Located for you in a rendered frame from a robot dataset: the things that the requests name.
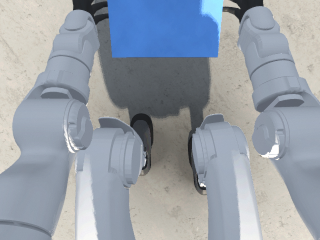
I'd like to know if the right robot forearm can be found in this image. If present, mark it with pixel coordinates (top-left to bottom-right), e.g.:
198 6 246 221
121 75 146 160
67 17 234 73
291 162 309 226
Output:
237 6 320 113

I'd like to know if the robot left upper arm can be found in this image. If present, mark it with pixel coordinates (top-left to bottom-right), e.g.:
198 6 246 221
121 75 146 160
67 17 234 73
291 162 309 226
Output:
0 98 93 240

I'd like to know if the robot left hand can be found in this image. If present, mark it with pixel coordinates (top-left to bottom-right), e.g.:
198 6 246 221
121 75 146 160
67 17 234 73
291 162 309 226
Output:
72 0 109 25

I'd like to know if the robot right hand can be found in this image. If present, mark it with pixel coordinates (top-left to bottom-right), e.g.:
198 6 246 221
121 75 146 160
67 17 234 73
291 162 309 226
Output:
222 0 264 23

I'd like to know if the left robot forearm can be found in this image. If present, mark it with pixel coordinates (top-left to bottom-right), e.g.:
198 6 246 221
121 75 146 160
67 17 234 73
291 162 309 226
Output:
12 9 100 146

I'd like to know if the robot right upper arm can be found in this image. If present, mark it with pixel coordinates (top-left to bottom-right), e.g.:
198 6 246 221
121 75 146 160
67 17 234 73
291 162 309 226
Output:
251 106 320 240

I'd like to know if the robot right thigh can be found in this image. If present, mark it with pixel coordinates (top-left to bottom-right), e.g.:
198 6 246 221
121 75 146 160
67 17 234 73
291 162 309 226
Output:
192 121 263 240

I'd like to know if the carton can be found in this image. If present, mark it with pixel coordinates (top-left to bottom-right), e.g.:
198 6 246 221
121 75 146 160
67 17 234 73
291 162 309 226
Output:
107 0 224 58

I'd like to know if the robot right shin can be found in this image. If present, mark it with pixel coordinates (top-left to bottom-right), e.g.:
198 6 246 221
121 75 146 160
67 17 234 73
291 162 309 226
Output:
197 113 250 187

